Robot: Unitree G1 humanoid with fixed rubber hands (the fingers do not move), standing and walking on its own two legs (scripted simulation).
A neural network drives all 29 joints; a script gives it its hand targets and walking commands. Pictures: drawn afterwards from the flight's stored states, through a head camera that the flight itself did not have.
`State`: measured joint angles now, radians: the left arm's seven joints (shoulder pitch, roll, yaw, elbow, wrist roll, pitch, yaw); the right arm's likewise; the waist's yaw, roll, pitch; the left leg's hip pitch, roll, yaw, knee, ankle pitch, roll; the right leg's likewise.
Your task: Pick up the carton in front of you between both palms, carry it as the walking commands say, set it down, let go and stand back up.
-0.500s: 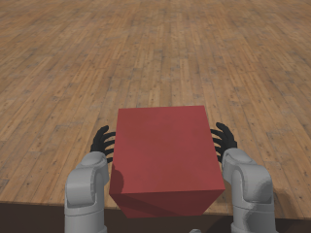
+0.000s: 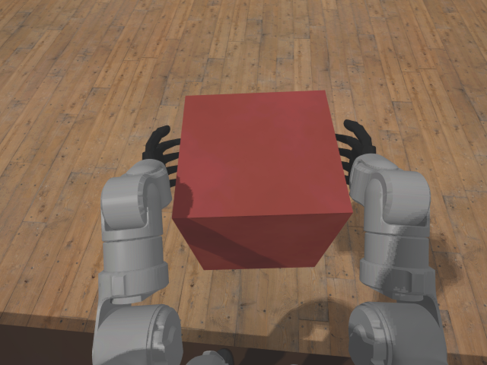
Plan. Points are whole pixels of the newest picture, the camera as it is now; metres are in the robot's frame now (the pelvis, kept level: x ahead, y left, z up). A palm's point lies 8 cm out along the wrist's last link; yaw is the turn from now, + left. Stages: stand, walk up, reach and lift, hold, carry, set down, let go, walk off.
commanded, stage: carry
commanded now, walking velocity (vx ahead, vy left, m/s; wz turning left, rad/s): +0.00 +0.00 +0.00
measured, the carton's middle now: (257, 190) +0.40 +0.00 +0.02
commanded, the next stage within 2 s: none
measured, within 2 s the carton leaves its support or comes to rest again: neither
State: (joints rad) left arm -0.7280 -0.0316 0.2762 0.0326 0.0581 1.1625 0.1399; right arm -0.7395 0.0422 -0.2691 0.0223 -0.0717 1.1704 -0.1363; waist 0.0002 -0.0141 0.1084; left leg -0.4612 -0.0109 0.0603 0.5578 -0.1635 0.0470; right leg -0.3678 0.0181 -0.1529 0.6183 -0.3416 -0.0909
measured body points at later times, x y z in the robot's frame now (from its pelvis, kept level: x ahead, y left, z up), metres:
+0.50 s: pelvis +0.11 +0.00 +0.00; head +0.14 -0.01 +0.45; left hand +0.48 +0.14 +0.12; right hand +0.47 -0.16 +0.11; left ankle +0.07 +0.10 -0.73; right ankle +0.10 -0.10 -0.73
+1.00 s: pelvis +0.29 +0.09 -0.11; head +0.27 +0.11 +0.34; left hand +0.64 +0.27 +0.02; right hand +0.66 -0.03 +0.03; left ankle +0.35 +0.19 -0.85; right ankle +0.11 -0.10 -0.71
